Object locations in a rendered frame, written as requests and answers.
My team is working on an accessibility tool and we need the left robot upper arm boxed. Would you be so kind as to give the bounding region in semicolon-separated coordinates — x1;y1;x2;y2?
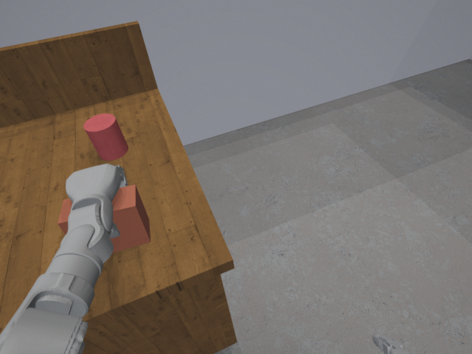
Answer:
0;308;89;354

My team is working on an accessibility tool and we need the left robot hand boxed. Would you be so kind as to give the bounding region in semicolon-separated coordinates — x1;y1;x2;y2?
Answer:
66;164;128;238

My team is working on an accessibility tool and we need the sponge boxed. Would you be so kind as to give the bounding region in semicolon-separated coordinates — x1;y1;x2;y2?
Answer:
58;185;150;253

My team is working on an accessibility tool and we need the right robot hand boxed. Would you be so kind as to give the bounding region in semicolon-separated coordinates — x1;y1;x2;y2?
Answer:
372;334;411;354

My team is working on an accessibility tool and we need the table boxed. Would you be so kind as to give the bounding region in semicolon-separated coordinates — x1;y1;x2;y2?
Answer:
0;21;237;354

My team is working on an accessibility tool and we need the robot left forearm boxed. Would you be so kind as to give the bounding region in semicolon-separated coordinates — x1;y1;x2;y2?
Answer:
0;194;114;352

